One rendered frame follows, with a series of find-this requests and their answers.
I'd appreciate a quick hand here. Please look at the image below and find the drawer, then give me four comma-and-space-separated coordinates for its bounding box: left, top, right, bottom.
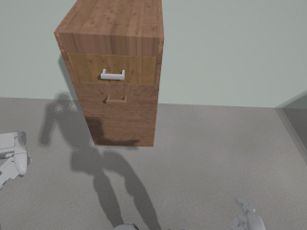
67, 52, 157, 85

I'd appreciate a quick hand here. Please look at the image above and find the left robot hand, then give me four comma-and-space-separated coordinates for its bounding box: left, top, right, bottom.
0, 130, 32, 191

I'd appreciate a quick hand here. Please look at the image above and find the right robot hand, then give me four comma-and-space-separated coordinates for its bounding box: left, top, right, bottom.
229, 197, 266, 230

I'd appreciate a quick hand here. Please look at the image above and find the handle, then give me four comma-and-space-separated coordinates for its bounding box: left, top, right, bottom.
106, 99, 127, 104
101, 69, 125, 80

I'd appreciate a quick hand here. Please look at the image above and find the cabinet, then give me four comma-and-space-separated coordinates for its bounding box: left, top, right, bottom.
54, 0, 164, 147

